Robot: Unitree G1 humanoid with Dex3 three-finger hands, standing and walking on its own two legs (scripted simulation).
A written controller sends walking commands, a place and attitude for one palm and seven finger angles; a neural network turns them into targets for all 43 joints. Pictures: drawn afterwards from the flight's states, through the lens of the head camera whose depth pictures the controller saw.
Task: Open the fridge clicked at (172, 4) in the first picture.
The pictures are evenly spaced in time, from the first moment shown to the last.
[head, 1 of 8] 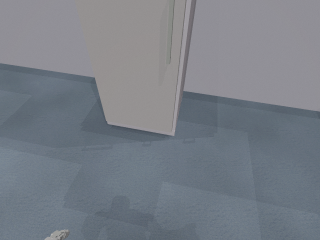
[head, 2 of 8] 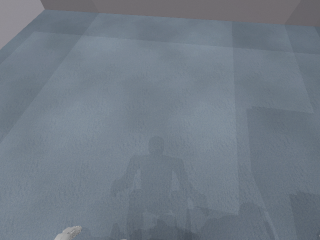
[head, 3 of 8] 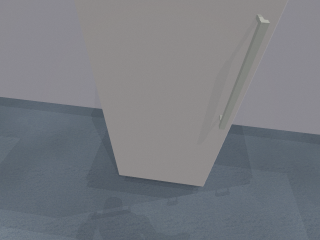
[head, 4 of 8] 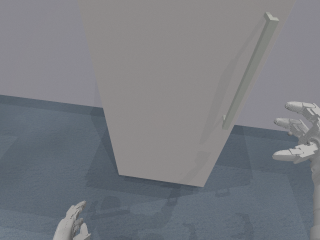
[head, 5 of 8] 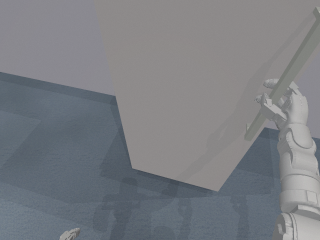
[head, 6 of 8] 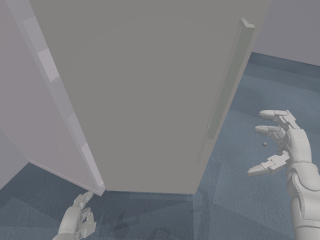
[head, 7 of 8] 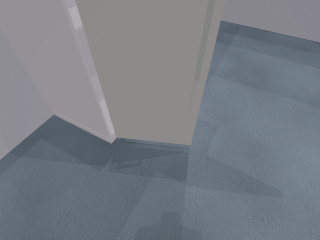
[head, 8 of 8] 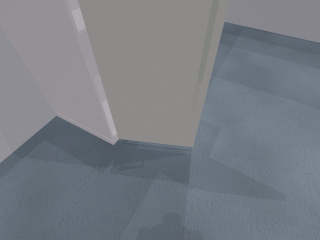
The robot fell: no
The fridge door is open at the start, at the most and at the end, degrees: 0 77 69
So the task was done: yes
